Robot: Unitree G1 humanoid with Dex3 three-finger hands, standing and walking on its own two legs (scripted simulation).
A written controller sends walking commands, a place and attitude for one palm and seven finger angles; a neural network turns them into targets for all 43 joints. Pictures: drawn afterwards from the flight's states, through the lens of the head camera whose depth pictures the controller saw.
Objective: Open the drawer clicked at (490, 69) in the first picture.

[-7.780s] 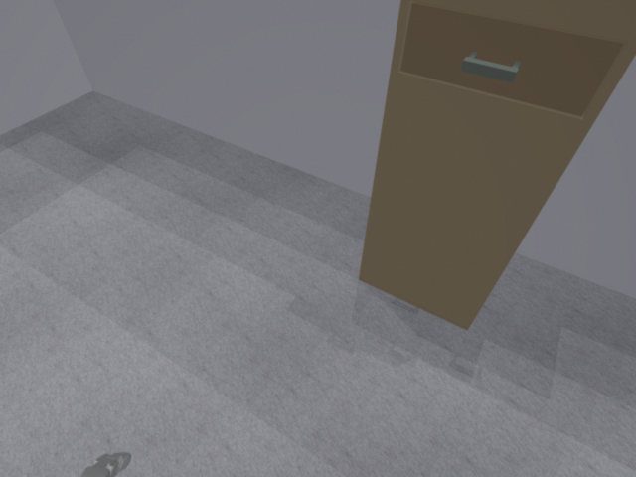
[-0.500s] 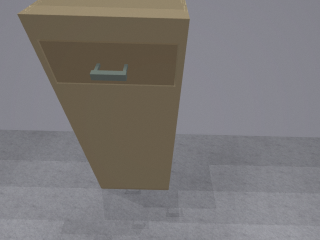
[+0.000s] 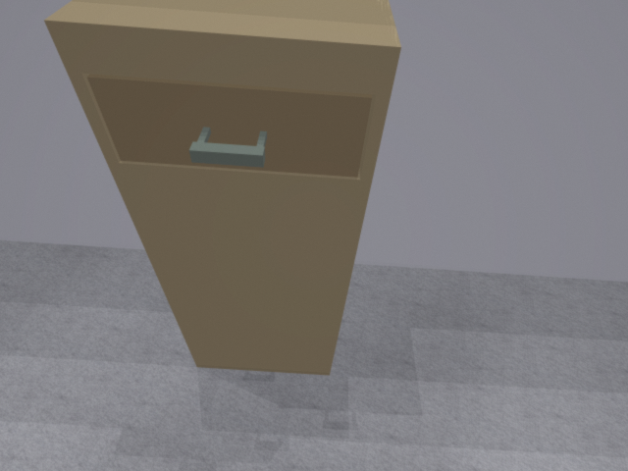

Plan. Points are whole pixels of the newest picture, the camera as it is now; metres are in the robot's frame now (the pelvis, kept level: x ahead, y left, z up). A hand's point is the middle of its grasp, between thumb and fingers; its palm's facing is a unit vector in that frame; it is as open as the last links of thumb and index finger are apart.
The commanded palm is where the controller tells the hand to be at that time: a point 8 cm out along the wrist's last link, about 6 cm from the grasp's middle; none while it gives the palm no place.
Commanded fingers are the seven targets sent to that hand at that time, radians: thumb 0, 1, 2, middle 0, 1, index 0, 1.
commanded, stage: look again from close up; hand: left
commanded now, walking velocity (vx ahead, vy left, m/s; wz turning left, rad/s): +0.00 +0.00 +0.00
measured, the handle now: (231, 145) +0.51 +0.17 +0.14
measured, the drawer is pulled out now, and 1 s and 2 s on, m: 0.00 0.00 0.00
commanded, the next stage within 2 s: raise the hand with hooked fingers in 0.26 s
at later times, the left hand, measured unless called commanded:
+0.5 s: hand out of the picture +0.13 +0.20 -0.08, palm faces -0.02 -0.86 -0.51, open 7.4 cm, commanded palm +0.12 +0.22 -0.04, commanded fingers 0.00 0.71 0.82 -0.21 -0.42 -0.21 -0.42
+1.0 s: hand (136, 376) +0.21 +0.22 +0.03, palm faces +0.15 -0.07 -0.99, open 9.8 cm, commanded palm +0.19 +0.22 +0.08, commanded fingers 0.00 0.13 0.57 -0.25 -0.80 -0.25 -0.80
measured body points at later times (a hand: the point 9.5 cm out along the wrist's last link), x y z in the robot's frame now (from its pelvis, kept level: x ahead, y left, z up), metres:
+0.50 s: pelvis +0.00 +0.00 +0.00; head +0.01 -0.01 +0.45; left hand +0.13 +0.24 -0.05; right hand +0.07 -0.23 -0.14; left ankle +0.02 +0.07 -0.74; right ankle -0.04 -0.10 -0.73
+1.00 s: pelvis +0.01 -0.05 -0.02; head +0.02 -0.08 +0.43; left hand +0.20 +0.23 +0.09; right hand +0.28 -0.24 -0.09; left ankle +0.02 +0.06 -0.74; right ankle -0.01 -0.10 -0.74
